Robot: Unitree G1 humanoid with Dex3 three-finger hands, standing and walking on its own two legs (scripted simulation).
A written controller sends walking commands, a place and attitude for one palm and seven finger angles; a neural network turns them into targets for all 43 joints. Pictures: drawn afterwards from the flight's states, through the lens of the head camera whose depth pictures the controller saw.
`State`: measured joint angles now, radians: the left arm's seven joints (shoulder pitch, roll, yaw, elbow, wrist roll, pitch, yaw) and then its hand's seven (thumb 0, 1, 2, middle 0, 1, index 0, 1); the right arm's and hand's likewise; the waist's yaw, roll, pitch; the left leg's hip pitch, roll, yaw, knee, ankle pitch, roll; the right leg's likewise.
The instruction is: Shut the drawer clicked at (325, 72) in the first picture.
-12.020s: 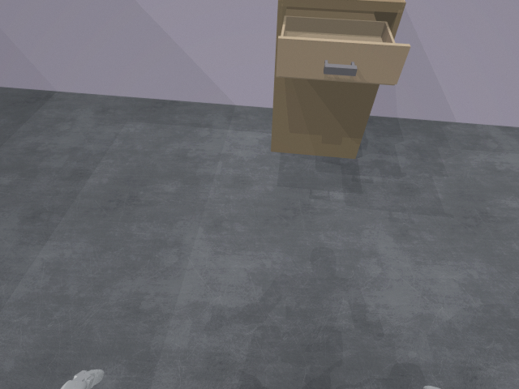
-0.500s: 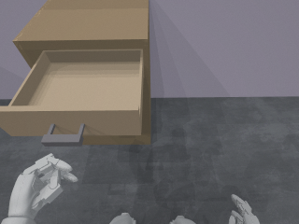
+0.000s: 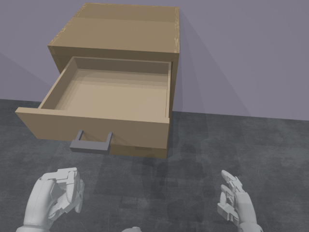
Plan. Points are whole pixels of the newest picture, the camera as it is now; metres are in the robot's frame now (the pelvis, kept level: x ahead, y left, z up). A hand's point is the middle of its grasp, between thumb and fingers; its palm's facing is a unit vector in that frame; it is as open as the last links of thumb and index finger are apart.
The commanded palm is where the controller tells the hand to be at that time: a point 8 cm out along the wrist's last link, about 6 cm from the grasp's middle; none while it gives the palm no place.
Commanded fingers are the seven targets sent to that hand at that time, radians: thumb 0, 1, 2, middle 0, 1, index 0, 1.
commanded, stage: raise the hand and make a fist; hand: left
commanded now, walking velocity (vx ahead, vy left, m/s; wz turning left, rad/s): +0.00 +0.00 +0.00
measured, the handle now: (93, 140) +0.36 +0.23 -0.01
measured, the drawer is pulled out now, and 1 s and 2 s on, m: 0.30 0.30 0.30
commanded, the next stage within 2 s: bring the fist close to the handle in 0.52 s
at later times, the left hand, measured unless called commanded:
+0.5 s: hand (74, 195) +0.18 +0.18 +0.09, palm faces +0.05 -0.99 -0.10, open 3.3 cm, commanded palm +0.14 +0.24 +0.09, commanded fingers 0.00 0.90 0.90 -1.40 -1.60 -1.40 -1.60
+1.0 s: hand (84, 183) +0.21 +0.19 +0.06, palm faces +0.04 -1.00 -0.08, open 3.3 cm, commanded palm +0.18 +0.24 +0.05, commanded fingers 0.00 0.90 0.90 -1.40 -1.60 -1.40 -1.60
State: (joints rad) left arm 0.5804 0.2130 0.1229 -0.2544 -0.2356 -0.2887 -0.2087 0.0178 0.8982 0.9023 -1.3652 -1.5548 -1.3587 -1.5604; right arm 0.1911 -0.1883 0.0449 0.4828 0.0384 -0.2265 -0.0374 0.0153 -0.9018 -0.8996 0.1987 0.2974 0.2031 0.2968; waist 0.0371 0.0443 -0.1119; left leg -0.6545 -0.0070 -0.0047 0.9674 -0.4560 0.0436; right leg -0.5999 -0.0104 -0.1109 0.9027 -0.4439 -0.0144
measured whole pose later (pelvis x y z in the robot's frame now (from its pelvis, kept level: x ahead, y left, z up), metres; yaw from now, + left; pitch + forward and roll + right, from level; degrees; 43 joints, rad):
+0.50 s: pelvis +0.00 -0.01 +0.01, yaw +0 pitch +7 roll -2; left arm 0.62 0.24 0.18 -0.27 -0.26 -0.29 -0.21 0.02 0.90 0.90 -1.40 -1.60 -1.40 -1.60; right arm 0.26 -0.23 0.00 0.54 0.05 -0.25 -0.04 0.02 -0.90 -0.90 0.20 0.30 0.20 0.30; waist 0.01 0.04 -0.11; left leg -0.61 0.00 0.00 0.93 -0.44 0.03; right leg -0.57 0.00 -0.11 0.87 -0.43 -0.02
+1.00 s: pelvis +0.00 -0.03 +0.00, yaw +0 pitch +10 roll -2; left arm 0.39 0.26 0.26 0.02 -0.30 -0.35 -0.31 0.02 0.90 0.90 -1.40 -1.60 -1.40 -1.60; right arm 0.23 -0.25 0.01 0.58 0.04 -0.25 -0.06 0.02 -0.90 -0.90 0.20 0.30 0.20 0.30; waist 0.00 0.04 -0.10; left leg -0.70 0.02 -0.02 0.97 -0.45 0.01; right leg -0.65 0.01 -0.13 0.92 -0.45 -0.05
